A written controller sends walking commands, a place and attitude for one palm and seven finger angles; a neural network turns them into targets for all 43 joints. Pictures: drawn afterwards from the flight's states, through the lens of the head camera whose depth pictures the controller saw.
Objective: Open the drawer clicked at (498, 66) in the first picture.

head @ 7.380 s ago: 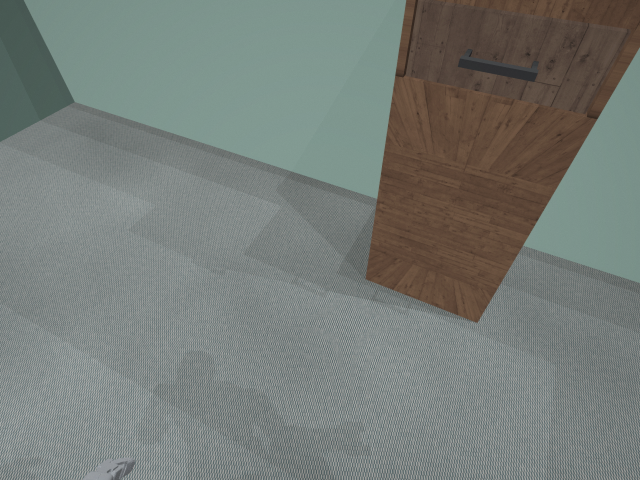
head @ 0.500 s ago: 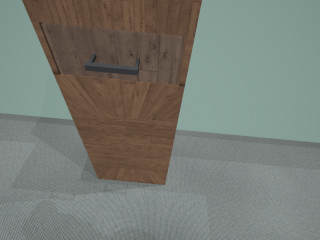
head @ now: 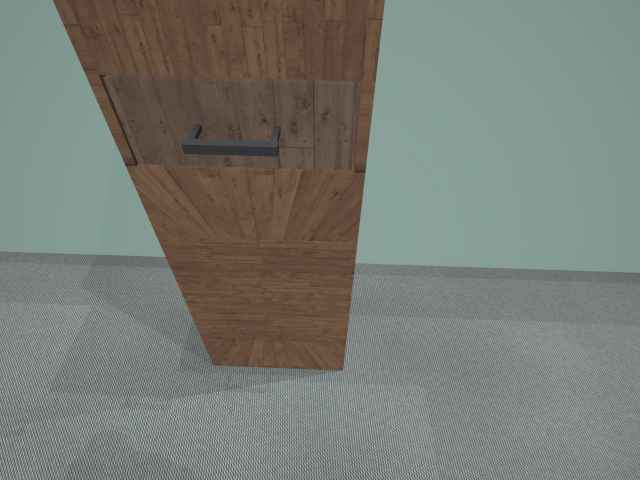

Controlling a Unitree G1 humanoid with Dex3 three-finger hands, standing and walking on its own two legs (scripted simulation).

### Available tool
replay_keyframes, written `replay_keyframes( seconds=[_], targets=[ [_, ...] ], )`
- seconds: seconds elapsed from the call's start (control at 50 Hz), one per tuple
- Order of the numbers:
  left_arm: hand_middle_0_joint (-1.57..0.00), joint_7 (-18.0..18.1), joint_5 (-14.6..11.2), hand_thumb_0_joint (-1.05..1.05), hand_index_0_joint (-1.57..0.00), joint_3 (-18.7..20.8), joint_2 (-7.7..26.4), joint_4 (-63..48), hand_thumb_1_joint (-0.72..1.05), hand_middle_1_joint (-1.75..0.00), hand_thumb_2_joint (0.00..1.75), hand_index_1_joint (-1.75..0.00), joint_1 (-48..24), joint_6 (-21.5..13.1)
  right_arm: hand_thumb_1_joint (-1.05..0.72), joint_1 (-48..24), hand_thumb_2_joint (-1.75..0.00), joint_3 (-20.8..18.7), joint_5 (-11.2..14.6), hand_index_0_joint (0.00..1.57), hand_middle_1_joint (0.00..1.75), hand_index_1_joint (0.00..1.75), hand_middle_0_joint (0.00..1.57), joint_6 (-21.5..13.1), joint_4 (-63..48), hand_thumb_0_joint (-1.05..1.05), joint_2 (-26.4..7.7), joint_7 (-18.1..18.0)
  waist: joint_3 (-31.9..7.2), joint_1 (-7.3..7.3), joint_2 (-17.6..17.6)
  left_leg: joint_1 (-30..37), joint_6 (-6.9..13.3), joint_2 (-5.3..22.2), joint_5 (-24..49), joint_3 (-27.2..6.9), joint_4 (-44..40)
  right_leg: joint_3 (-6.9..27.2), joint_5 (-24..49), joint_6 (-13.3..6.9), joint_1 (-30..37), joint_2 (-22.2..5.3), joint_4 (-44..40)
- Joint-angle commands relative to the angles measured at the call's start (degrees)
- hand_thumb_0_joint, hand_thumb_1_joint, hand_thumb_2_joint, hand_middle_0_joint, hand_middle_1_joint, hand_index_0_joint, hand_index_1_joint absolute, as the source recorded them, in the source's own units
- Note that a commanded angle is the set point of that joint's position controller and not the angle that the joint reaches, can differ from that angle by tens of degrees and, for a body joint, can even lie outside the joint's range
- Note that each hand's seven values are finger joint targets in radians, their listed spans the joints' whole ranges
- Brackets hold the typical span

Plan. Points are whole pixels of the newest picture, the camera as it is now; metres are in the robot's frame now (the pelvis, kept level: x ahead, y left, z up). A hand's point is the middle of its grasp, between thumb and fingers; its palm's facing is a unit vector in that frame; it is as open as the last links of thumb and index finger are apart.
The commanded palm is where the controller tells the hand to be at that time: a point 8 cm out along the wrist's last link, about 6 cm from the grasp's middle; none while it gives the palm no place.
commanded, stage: come to a stop and stand still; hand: left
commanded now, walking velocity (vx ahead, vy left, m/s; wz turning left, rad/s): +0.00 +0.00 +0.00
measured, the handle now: (233, 139) +0.57 +0.18 +0.13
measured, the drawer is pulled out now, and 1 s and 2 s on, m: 0.00 0.00 0.00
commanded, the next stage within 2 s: look again from close up in 0.54 s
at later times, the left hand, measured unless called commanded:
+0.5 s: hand out of the picture -0.06 +0.12 -0.18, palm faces +0.06 -0.99 -0.14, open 7.3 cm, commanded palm none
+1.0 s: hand out of the picture +0.04 +0.17 -0.18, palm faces +0.02 -0.98 -0.21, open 7.3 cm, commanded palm none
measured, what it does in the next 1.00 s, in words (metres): stands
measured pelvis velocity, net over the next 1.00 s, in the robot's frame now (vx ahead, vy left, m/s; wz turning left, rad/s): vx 0.02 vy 0.00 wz -0.01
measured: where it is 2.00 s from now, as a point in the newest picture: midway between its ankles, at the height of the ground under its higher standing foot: outside the picture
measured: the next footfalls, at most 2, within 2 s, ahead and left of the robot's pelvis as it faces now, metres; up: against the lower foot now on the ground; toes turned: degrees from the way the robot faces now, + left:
none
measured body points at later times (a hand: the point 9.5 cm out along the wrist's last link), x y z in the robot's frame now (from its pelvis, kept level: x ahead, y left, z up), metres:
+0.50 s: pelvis -0.02 -0.02 +0.00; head -0.02 -0.02 +0.45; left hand -0.07 +0.17 -0.16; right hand -0.05 -0.22 -0.17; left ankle +0.06 +0.08 -0.74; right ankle -0.03 -0.11 -0.74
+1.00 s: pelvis +0.02 +0.00 -0.01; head +0.01 -0.01 +0.44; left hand +0.04 +0.22 -0.16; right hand +0.01 -0.22 -0.17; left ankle +0.04 +0.08 -0.74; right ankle -0.03 -0.11 -0.74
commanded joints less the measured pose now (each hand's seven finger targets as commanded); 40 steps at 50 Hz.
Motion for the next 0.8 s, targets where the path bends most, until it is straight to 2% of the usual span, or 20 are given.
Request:
replay_keyframes(
  seconds=[0.0,0.06,0.18,0.26,0.38,0.42,0.6,0.62,0.64,0.66,0.68,0.7,0.72,0.76,0.78],
  targets=[
    [-0.20,0.67,-0.18,0.00,-0.20,0.86,5.43,-1.58,0.90,-0.30,0.90,-0.30,3.43,-0.36,-0.90,3.09,-0.90,-0.12,-0.05,0.20,0.30,0.30,0.20,-0.68,-0.12,0.00,-4.33,0.08,6.21,-0.28,-0.14,2.37,-1.28,7.61,-10.48,-10.66,-7.56,5.36,-3.81,-2.23,-10.54,-5.22,-8.38],
    [-0.20,0.57,-0.20,0.00,-0.20,0.91,5.06,-0.96,0.90,-0.30,0.90,-0.30,4.75,-0.23,-0.90,3.80,-0.90,-0.09,-0.23,0.20,0.30,0.30,0.20,-0.44,0.45,0.00,-3.91,0.00,7.07,0.06,0.98,0.17,-1.42,7.58,-14.61,-11.50,-9.09,5.06,-6.35,-2.28,-10.82,-4.67,-8.16],
    [-0.20,0.52,-0.19,0.00,-0.20,1.17,4.28,-1.08,0.90,-0.30,0.90,-0.30,5.74,-0.33,-0.90,5.92,-0.90,-0.22,-0.40,0.20,0.30,0.30,0.20,-0.44,1.01,0.00,-2.99,-0.10,5.75,0.15,0.45,-0.62,-1.58,7.52,-15.47,-11.58,-8.84,5.13,-7.59,-2.53,-10.88,-4.29,-7.92],
    [-0.20,0.57,-0.23,0.00,-0.20,1.07,3.77,-1.05,0.90,-0.30,0.90,-0.30,6.09,-0.67,-0.90,7.10,-0.90,-0.08,-0.33,0.20,0.30,0.30,0.20,-0.68,1.48,0.00,-2.16,-0.16,4.59,0.08,-1.16,-0.06,-1.69,7.39,-12.74,-10.86,-7.48,5.49,-6.61,-2.73,-10.72,-4.57,-8.13],
    [-0.20,0.64,-0.31,0.00,-0.20,0.94,3.15,-0.71,0.90,-0.30,0.90,-0.30,6.50,-0.90,-0.90,8.16,-0.90,0.10,-0.32,0.20,0.30,0.30,0.20,-0.56,2.00,0.00,-0.80,-0.22,6.67,-0.23,-2.19,0.13,-1.94,6.79,-9.98,-9.69,-5.13,6.51,-8.78,-3.01,-13.42,-4.93,-9.64],
    [-0.20,0.68,-0.32,0.00,-0.20,0.86,3.00,-0.72,0.90,-0.30,0.90,-0.30,6.61,-0.87,-0.90,8.30,-0.90,0.14,-0.34,0.20,0.30,0.30,0.20,-0.43,1.98,0.00,-0.68,-0.25,7.01,-0.45,-1.95,0.65,-2.01,6.80,-9.52,-9.32,-4.38,6.64,-9.63,-3.11,-14.63,-4.97,-9.86],
    [-0.20,0.71,-0.35,0.00,-0.20,0.68,2.55,-0.25,0.90,-0.30,0.90,-0.30,7.67,-1.31,-0.90,7.90,-0.90,0.35,-0.17,0.20,0.30,0.30,0.20,-0.98,1.82,0.00,-0.13,-0.48,5.92,-0.25,-0.81,1.24,-1.98,7.14,-6.56,-8.82,-3.54,6.69,-4.37,-3.15,-12.59,-4.77,-9.28],
    [-0.20,2.45,0.93,0.00,-0.20,0.44,5.22,0.02,0.90,-0.30,0.90,-0.30,10.06,-2.53,-0.90,-1.37,-0.90,0.38,-0.20,0.20,0.30,0.30,0.20,-1.58,-3.24,0.00,-3.44,0.37,10.70,3.18,-2.07,-5.92,-3.98,5.72,-7.38,-6.89,10.05,12.70,9.44,-0.79,-13.27,-7.14,-12.57],
    [-0.20,2.00,0.64,0.00,-0.20,0.51,7.61,-3.58,0.90,-0.30,0.90,-0.30,5.31,-2.78,-0.90,3.53,-0.90,0.15,-0.12,0.20,0.30,0.30,0.20,-0.79,-4.59,0.00,-0.51,1.00,7.30,-2.41,-3.24,-4.40,-3.78,4.43,-10.75,-6.45,13.66,14.55,-8.82,-3.61,-16.64,-11.12,-15.80],
    [-0.20,1.59,0.41,0.00,-0.20,0.85,7.01,-5.18,0.90,-0.30,0.90,-0.30,2.56,-2.77,-0.90,5.17,-0.90,-0.10,-0.63,0.20,0.30,0.30,0.20,-0.32,-3.33,0.00,-0.37,1.27,6.64,-3.07,0.61,-2.99,-3.47,3.88,-10.12,-5.57,16.07,14.74,-15.16,-5.70,-19.14,-10.83,-15.88],
    [-0.20,1.72,0.18,0.00,-0.20,1.19,7.51,-5.85,0.90,-0.30,0.90,-0.30,0.94,-3.04,-0.90,7.15,-0.90,0.06,-0.59,0.20,0.30,0.30,0.20,-0.48,-3.31,0.00,-0.15,1.39,4.27,-4.23,0.27,-3.26,-3.26,3.85,-8.01,-5.79,15.93,13.10,-11.14,-6.65,-16.59,-9.70,-13.96],
    [-0.20,1.73,-0.05,0.00,-0.20,1.62,7.53,-6.29,0.90,-0.30,0.90,-0.30,0.89,-3.43,-0.90,8.62,-0.90,0.20,-0.63,0.20,0.30,0.30,0.20,-0.74,-3.57,0.00,0.01,1.37,0.28,-4.28,2.52,-1.55,-2.73,4.14,-5.74,-5.64,12.81,10.14,-5.21,-6.99,-12.49,-8.83,-10.88],
    [-0.20,1.61,-0.13,0.00,-0.20,1.58,6.87,-5.82,0.90,-0.30,0.90,-0.30,1.86,-3.56,-0.90,8.61,-0.90,0.60,-0.45,0.20,0.30,0.30,0.20,-1.36,-3.69,0.00,0.04,1.19,-0.75,-3.57,0.49,-0.01,-2.40,4.37,-4.41,-6.31,9.36,8.98,-1.89,-6.63,-11.17,-7.40,-7.94],
    [-0.20,1.65,-0.25,0.00,-0.20,1.26,4.60,-5.29,0.90,-0.30,0.90,-0.30,2.51,-3.27,-0.90,8.83,-0.90,0.71,-0.55,0.20,0.30,0.30,0.20,-2.32,-4.12,0.00,-1.68,0.61,-0.03,-2.35,-2.27,-0.26,-1.42,6.32,-1.65,-8.69,4.79,6.74,0.84,-5.24,-9.58,-4.54,-3.98],
    [-0.20,1.58,-0.23,0.00,-0.20,0.99,4.03,-4.92,0.90,-0.30,0.90,-0.30,3.21,-2.76,-0.90,8.24,-0.90,0.79,-0.54,0.20,0.30,0.30,0.20,-2.68,-3.79,0.00,-2.51,0.37,0.04,-1.42,1.77,-0.86,-0.65,7.04,0.22,-10.45,3.36,5.70,1.91,-4.68,-8.12,-3.47,-1.85]
  ],
)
